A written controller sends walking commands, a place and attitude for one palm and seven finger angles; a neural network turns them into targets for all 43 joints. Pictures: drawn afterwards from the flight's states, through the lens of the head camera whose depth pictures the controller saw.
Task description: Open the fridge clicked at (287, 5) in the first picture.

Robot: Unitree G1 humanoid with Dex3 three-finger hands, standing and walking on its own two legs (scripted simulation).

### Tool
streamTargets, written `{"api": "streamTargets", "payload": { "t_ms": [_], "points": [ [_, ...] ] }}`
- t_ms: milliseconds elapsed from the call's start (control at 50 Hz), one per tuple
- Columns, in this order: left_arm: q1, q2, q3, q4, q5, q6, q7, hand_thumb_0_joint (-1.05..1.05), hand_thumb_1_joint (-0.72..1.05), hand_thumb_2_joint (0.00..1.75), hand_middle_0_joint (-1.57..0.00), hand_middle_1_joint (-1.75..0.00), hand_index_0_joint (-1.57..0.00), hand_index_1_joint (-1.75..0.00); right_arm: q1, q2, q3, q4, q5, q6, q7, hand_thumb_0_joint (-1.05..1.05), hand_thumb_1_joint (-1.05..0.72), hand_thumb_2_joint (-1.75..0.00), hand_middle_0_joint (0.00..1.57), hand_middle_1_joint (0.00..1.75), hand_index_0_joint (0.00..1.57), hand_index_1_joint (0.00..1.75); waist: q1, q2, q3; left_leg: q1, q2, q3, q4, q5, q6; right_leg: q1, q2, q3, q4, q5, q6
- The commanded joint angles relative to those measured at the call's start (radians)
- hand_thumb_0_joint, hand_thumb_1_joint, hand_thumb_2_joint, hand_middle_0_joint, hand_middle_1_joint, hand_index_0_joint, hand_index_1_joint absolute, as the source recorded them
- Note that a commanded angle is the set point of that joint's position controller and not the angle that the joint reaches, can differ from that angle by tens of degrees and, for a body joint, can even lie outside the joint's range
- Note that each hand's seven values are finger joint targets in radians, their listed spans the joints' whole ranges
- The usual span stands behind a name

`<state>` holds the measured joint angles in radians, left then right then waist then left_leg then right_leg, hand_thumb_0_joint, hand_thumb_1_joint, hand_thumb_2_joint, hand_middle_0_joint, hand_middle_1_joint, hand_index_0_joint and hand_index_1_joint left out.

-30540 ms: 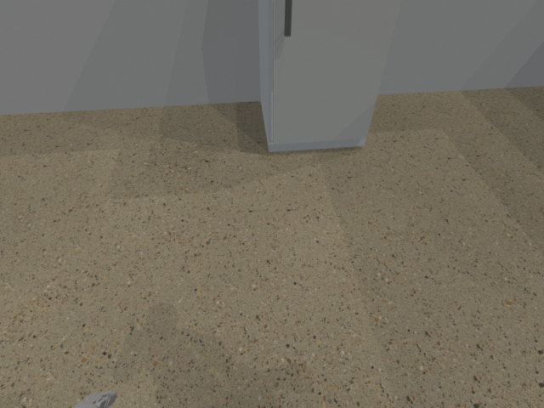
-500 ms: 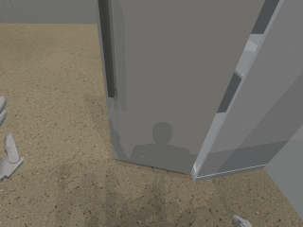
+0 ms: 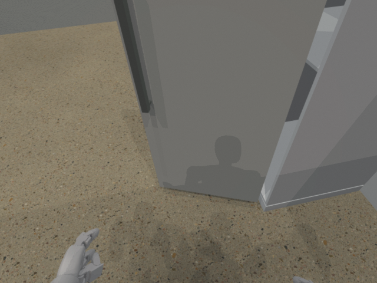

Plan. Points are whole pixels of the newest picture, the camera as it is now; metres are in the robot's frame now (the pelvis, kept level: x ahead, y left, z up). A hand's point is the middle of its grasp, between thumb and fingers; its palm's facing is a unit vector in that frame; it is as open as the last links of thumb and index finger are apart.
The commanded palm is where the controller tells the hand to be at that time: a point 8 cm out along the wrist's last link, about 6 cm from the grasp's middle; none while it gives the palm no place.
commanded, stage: let the arm hang, fingers relaxed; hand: left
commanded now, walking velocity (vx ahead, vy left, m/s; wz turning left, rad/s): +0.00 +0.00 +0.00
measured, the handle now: (134, 46) +0.73 +0.18 +0.18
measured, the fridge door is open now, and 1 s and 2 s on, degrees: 67 67 67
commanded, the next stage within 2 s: look to check the result in 0.90 s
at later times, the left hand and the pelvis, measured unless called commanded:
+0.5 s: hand out of the picture +0.03 +0.24 -0.15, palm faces -0.02 -0.97 -0.24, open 7.3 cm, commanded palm none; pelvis +0.02 +0.04 +0.02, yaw -2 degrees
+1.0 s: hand out of the picture +0.05 +0.23 -0.16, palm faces -0.05 -0.98 -0.18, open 7.3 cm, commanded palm none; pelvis +0.03 +0.06 +0.02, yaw -4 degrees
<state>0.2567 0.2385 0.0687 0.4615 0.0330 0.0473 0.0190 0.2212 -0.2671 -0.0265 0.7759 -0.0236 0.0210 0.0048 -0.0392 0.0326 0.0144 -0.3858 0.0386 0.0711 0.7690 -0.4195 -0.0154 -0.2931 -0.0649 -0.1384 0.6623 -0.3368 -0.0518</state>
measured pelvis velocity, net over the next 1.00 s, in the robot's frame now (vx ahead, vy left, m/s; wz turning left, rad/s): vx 0.03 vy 0.06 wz -0.06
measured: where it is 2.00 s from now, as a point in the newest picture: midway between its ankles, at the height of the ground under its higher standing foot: outside the picture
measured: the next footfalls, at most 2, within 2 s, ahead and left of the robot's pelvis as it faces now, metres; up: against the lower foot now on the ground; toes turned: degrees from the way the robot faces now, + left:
left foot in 0.06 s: +0.08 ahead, +0.15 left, +0.00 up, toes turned +4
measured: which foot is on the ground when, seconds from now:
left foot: up 0.00-0.04, down 0.06-1.00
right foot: down 0.00-1.00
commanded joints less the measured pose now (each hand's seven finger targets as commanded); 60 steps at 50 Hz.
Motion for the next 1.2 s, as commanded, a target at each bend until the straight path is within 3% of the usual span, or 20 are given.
{"api": "streamTargets", "payload": {
  "t_ms": [0,20,40,60,80,100,120,140,180,220,280,360,520,760,960,1180],
  "points": [
    [-0.026,0.146,0.001,0.098,-0.006,-0.039,-0.003,0.00,0.90,0.90,-0.20,-0.30,-0.20,-0.30,0.052,-0.056,-0.017,-0.019,-0.014,0.000,-0.003,0.00,-0.90,-0.90,0.20,0.30,0.20,0.30,-0.005,-0.201,-0.015,0.181,0.006,-0.036,-0.219,0.263,0.019,-0.041,-0.133,0.149,-0.214,0.250,-0.022],
    [-0.022,0.121,-0.006,0.140,-0.007,-0.037,-0.005,0.00,0.90,0.90,-0.20,-0.30,-0.20,-0.30,0.040,-0.082,-0.016,-0.004,-0.017,-0.007,-0.006,0.00,-0.90,-0.90,0.20,0.30,0.20,0.30,0.005,-0.071,-0.027,0.197,0.075,-0.125,-0.277,0.334,0.046,-0.068,-0.081,0.132,-0.186,0.123,0.014],
    [-0.008,0.112,-0.018,0.177,-0.009,-0.033,-0.006,0.00,0.90,0.90,-0.20,-0.30,-0.20,-0.30,0.000,-0.114,-0.012,0.002,-0.017,-0.010,-0.008,0.00,-0.90,-0.90,0.20,0.30,0.20,0.30,0.032,0.048,-0.024,0.135,0.134,-0.180,-0.338,0.283,0.068,-0.028,-0.037,0.117,-0.189,0.011,0.038],
    [0.010,0.092,-0.020,0.220,-0.008,-0.035,-0.005,0.00,0.90,0.90,-0.20,-0.30,-0.20,-0.30,-0.033,-0.111,-0.010,0.016,-0.021,-0.011,-0.011,0.00,-0.90,-0.90,0.20,0.30,0.20,0.30,0.050,0.068,-0.018,0.049,0.138,-0.173,-0.368,0.155,0.077,0.048,-0.023,0.127,-0.236,-0.025,0.035],
    [0.014,0.100,-0.018,0.270,-0.005,-0.036,-0.006,0.00,0.90,0.90,-0.20,-0.30,-0.20,-0.30,-0.045,-0.085,-0.006,0.041,-0.019,-0.008,-0.013,0.00,-0.90,-0.90,0.20,0.30,0.20,0.30,0.048,0.105,-0.007,0.012,0.094,-0.136,-0.374,0.055,0.057,0.065,-0.034,0.150,-0.281,-0.066,0.023],
    [0.004,0.110,-0.016,0.318,-0.008,-0.037,-0.007,0.00,0.90,0.90,-0.20,-0.30,-0.20,-0.30,-0.029,-0.059,-0.002,0.067,-0.017,-0.006,-0.015,0.00,-0.90,-0.90,0.20,0.30,0.20,0.30,0.039,0.127,0.006,0.019,0.066,-0.110,-0.365,0.042,0.041,0.054,-0.048,0.172,-0.297,-0.073,0.007],
    [0.012,0.088,0.000,0.338,-0.006,-0.043,-0.005,0.00,0.90,0.90,-0.20,-0.30,-0.20,-0.30,-0.014,-0.044,-0.006,0.080,-0.021,-0.006,-0.020,0.00,-0.90,-0.90,0.20,0.30,0.20,0.30,0.037,0.169,-0.003,0.036,0.062,-0.093,-0.354,0.036,0.036,0.056,-0.057,0.183,-0.323,-0.070,-0.004],
    [0.021,0.093,-0.002,0.363,-0.007,-0.047,-0.004,0.00,0.90,0.90,-0.20,-0.30,-0.20,-0.30,0.004,-0.039,-0.007,0.096,-0.017,-0.007,-0.022,0.00,-0.90,-0.90,0.20,0.30,0.20,0.30,0.038,0.172,-0.023,0.070,0.064,-0.091,-0.342,0.085,0.036,0.069,-0.060,0.184,-0.336,-0.021,-0.007],
    [0.015,0.093,-0.016,0.420,-0.014,-0.055,-0.005,0.00,0.90,0.90,-0.20,-0.30,-0.20,-0.30,0.037,-0.024,-0.002,0.134,-0.012,-0.010,-0.025,0.00,-0.90,-0.90,0.20,0.30,0.20,0.30,0.030,0.150,-0.065,0.105,0.069,-0.081,-0.339,0.151,0.033,0.102,-0.070,0.178,-0.349,0.058,-0.007],
    [0.007,0.094,-0.022,0.465,-0.015,-0.060,-0.005,0.00,0.90,0.90,-0.20,-0.30,-0.20,-0.30,0.054,-0.028,-0.005,0.162,-0.008,-0.013,-0.028,0.00,-0.90,-0.90,0.20,0.30,0.20,0.30,0.026,0.091,-0.062,0.125,0.076,-0.080,-0.351,0.176,0.031,0.105,-0.068,0.168,-0.359,0.084,-0.006],
    [0.003,0.088,-0.030,0.523,-0.016,-0.062,-0.005,0.00,0.90,0.90,-0.20,-0.30,-0.20,-0.30,0.067,-0.041,-0.008,0.195,-0.002,-0.018,-0.032,0.00,-0.90,-0.90,0.20,0.30,0.20,0.30,0.026,-0.011,-0.031,0.147,0.093,-0.084,-0.383,0.226,0.033,0.098,-0.059,0.135,-0.357,0.133,0.003],
    [0.015,0.080,-0.038,0.581,-0.017,-0.062,-0.002,0.00,0.90,0.90,-0.20,-0.30,-0.20,-0.30,0.077,-0.035,-0.004,0.235,0.001,-0.022,-0.033,0.00,-0.90,-0.90,0.20,0.30,0.20,0.30,0.030,-0.050,0.015,0.156,0.097,-0.077,-0.421,0.249,0.037,0.091,-0.055,0.121,-0.356,0.148,0.013],
    [0.029,0.049,-0.044,0.636,-0.015,-0.053,0.006,0.00,0.90,0.90,-0.20,-0.30,-0.20,-0.30,0.080,-0.014,0.001,0.291,-0.003,-0.024,-0.032,0.00,-0.90,-0.90,0.20,0.30,0.20,0.30,0.037,-0.025,0.058,0.127,0.097,-0.088,-0.488,0.175,0.044,0.089,-0.044,0.119,-0.332,0.116,0.027],
    [0.036,0.026,-0.041,0.652,-0.015,-0.057,0.012,0.00,0.90,0.90,-0.20,-0.30,-0.20,-0.30,0.089,0.011,0.004,0.318,0.000,-0.036,-0.037,0.00,-0.90,-0.90,0.20,0.30,0.20,0.30,0.041,0.004,0.018,0.173,0.093,-0.071,-0.466,0.336,0.050,0.121,-0.052,0.114,-0.301,0.206,0.034],
    [0.046,0.019,-0.045,0.659,-0.015,-0.060,0.015,0.00,0.90,0.90,-0.20,-0.30,-0.20,-0.30,0.099,0.017,0.000,0.326,0.002,-0.031,-0.038,0.00,-0.90,-0.90,0.20,0.30,0.20,0.30,0.031,-0.038,0.027,0.204,0.089,-0.056,-0.453,0.328,0.050,0.103,-0.055,0.122,-0.314,0.214,0.034],
    [0.056,0.013,-0.044,0.666,-0.016,-0.063,0.018,0.00,0.90,0.90,-0.20,-0.30,-0.20,-0.30,0.092,0.023,0.000,0.335,0.004,-0.033,-0.041,0.00,-0.90,-0.90,0.20,0.30,0.20,0.30,0.031,-0.035,0.021,0.228,0.089,-0.050,-0.443,0.365,0.050,0.108,-0.057,0.129,-0.317,0.249,0.031]
  ]
}}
